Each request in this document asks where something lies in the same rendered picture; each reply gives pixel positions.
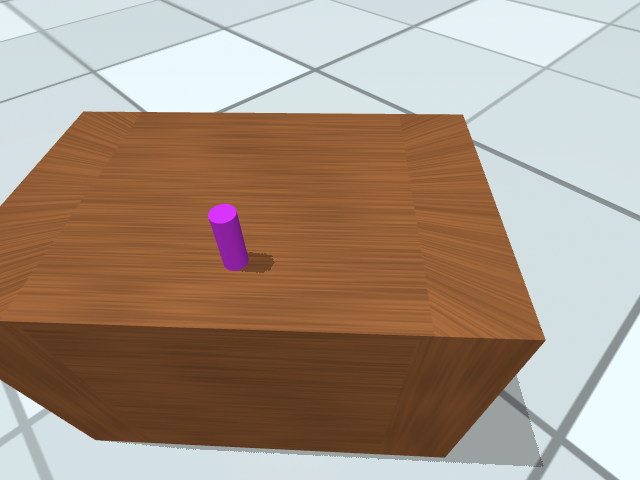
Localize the can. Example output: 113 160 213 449
208 204 249 271

